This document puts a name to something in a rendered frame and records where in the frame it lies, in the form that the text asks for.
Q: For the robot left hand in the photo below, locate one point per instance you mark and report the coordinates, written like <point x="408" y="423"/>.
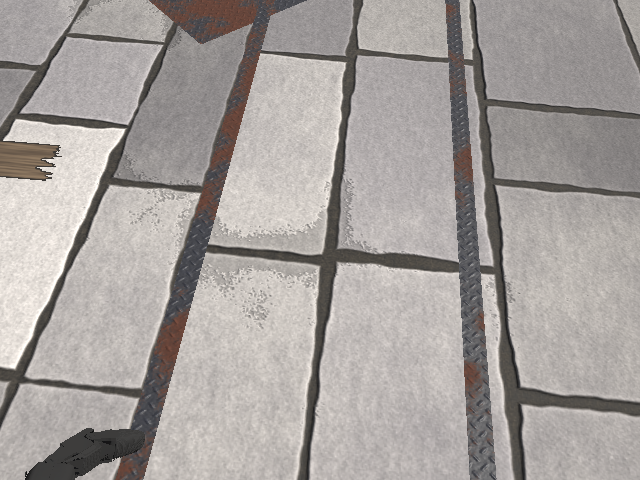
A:
<point x="84" y="451"/>

